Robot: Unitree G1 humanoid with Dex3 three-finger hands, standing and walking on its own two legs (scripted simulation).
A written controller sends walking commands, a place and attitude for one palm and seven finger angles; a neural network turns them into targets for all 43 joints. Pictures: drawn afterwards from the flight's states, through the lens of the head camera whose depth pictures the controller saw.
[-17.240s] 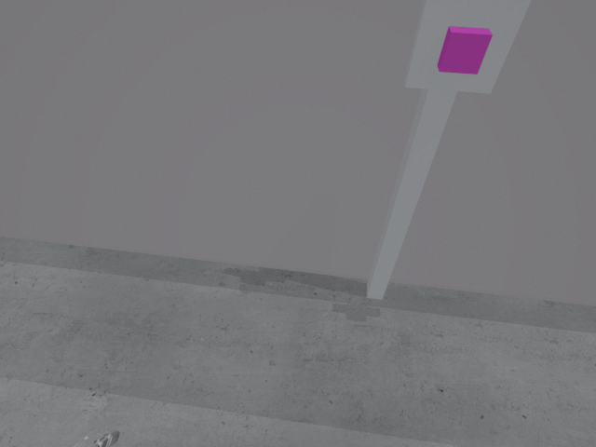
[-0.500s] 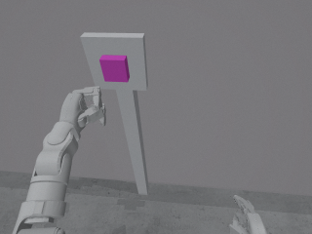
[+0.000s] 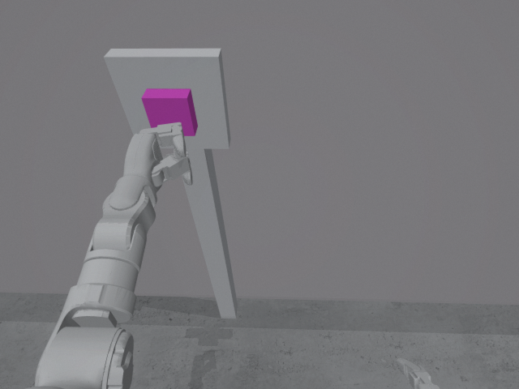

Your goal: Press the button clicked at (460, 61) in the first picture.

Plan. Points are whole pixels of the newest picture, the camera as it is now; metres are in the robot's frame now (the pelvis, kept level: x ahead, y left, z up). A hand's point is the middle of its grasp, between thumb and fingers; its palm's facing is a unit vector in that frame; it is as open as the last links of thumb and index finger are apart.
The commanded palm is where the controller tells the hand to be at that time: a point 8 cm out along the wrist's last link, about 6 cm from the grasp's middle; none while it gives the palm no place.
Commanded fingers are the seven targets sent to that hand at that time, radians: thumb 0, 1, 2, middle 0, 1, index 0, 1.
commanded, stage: aim a knuckle at the button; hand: left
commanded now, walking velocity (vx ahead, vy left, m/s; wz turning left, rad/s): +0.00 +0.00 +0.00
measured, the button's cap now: (172, 111) +0.49 +0.16 +0.20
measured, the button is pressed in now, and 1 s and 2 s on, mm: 0 0 14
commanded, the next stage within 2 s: press the button with the knuckle in 0.60 s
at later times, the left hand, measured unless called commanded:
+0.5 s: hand (188, 167) +0.39 +0.12 +0.17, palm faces +0.00 -1.00 -0.01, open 3.1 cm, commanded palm +0.36 +0.18 +0.17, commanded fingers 0.00 0.90 0.90 -1.30 -1.50 -1.30 -1.50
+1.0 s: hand (190, 155) +0.42 +0.12 +0.17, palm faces +0.00 -1.00 -0.02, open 3.1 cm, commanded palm +0.39 +0.17 +0.17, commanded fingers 0.00 0.90 0.90 -1.30 -1.50 -1.30 -1.50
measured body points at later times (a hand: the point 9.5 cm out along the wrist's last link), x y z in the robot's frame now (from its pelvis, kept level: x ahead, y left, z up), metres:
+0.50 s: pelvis -0.01 -0.01 +0.00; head -0.02 -0.02 +0.45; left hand +0.38 +0.17 +0.17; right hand +0.14 -0.24 -0.10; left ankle +0.01 +0.11 -0.74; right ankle -0.04 -0.09 -0.74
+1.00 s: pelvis -0.01 -0.01 +0.00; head -0.01 -0.02 +0.45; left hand +0.41 +0.17 +0.17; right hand +0.09 -0.26 -0.11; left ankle +0.01 +0.11 -0.74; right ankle -0.04 -0.09 -0.74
